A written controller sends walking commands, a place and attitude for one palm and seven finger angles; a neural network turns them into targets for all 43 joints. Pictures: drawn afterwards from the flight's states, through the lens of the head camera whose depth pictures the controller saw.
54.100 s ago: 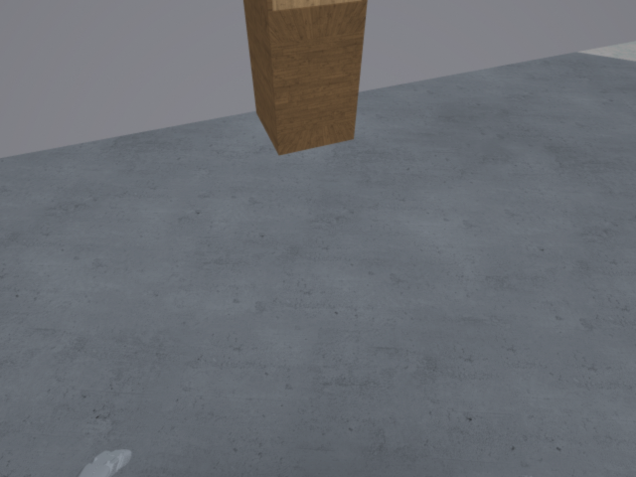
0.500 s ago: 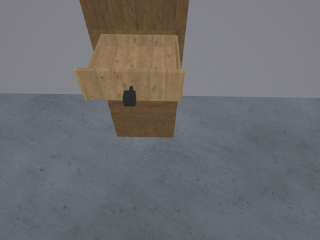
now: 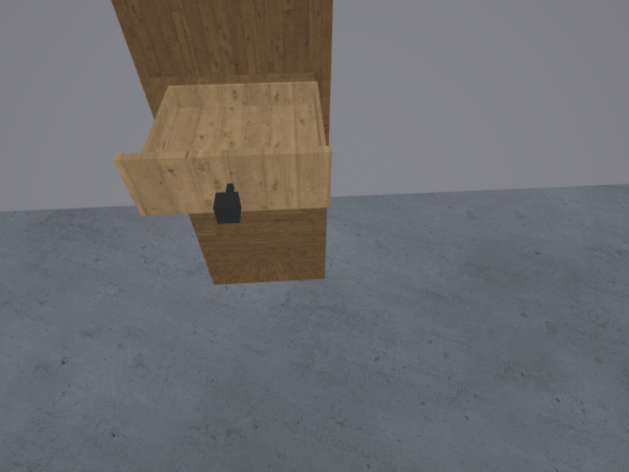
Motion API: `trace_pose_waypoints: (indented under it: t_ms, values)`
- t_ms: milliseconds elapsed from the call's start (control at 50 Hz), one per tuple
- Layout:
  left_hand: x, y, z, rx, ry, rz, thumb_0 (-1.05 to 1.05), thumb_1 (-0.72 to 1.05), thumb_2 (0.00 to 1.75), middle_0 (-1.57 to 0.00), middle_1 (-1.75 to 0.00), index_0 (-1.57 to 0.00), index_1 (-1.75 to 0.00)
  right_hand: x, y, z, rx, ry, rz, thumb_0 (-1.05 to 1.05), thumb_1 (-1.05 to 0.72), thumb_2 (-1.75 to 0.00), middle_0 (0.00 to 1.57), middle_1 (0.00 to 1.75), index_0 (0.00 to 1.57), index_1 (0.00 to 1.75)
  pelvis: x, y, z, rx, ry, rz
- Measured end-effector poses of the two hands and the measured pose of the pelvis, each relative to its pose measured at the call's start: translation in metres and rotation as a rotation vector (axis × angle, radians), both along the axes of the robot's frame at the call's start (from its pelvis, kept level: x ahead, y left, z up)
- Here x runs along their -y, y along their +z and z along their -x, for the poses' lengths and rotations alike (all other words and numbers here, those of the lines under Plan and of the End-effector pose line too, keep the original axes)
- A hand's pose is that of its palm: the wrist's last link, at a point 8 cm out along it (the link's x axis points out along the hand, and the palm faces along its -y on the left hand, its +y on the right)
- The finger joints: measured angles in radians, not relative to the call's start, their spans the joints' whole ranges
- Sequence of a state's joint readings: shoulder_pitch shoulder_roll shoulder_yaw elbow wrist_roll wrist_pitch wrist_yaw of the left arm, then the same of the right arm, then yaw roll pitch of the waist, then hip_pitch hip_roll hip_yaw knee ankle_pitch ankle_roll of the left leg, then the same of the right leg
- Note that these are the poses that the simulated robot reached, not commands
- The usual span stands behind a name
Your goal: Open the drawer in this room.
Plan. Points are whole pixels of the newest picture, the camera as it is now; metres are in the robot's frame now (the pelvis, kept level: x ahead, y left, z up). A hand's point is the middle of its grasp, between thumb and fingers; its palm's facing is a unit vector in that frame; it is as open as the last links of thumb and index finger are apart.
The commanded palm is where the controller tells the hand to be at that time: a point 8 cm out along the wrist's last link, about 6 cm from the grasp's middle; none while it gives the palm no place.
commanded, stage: let the arm hang, fingers relaxed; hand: left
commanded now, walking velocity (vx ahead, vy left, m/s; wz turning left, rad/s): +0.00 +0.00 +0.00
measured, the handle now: (228, 200) +0.57 +0.19 -0.01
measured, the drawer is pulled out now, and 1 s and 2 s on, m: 0.30 0.30 0.30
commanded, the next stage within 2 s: look to check the result in 0.02 s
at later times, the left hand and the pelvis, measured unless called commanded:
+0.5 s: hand out of the picture +0.02 +0.18 -0.17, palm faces +0.02 -0.97 -0.25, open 7.3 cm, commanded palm none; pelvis +0.01 -0.02 +0.00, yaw +0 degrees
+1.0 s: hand out of the picture +0.08 +0.19 -0.16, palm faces +0.00 -0.96 -0.29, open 7.3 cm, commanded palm none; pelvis +0.02 -0.03 +0.00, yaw +0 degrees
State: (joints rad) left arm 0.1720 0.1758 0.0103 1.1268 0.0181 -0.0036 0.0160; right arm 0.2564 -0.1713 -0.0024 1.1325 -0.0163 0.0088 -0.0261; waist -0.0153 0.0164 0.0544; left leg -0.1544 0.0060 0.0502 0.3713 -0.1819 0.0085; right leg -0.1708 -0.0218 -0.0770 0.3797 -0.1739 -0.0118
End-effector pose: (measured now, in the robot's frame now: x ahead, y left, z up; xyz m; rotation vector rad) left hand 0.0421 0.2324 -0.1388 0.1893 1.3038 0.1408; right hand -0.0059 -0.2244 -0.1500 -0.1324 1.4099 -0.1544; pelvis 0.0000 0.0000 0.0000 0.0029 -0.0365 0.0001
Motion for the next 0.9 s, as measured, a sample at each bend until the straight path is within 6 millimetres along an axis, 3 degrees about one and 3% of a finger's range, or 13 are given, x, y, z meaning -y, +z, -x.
trace_pose_waypoints:
  t_ms: [140,320,440,900]
  values:
    - [0.009,-0.001,0.007,-0.036,0.011,0.005,0.00,0.91,0.90,-0.20,-0.30,-0.20,-0.30,0.004,-0.001,-0.002,-0.013,-0.002,-0.005,0.01,-0.90,-0.90,0.20,0.30,0.20,0.30,0.006,0.000,-0.004,-0.005,-0.001,0.001]
    - [0.009,0.000,0.025,-0.096,0.038,-0.016,0.00,0.91,0.90,-0.20,-0.30,-0.20,-0.30,0.011,-0.002,-0.012,-0.019,0.007,-0.009,0.01,-0.90,-0.90,0.20,0.30,0.20,0.30,0.014,0.001,-0.009,-0.010,0.000,0.002]
    - [0.009,0.002,0.027,-0.107,0.045,-0.027,0.00,0.91,0.90,-0.20,-0.30,-0.20,-0.30,0.020,-0.001,-0.022,-0.008,0.014,0.002,0.01,-0.90,-0.90,0.20,0.30,0.20,0.30,0.019,0.001,-0.013,-0.011,0.001,0.003]
    - [-0.001,0.010,-0.027,0.016,0.005,-0.061,0.00,0.91,0.90,-0.20,-0.30,-0.20,-0.30,0.053,0.008,-0.055,0.063,0.034,0.063,0.01,-0.90,-0.90,0.20,0.30,0.20,0.30,0.026,0.002,-0.021,-0.006,0.000,0.004]
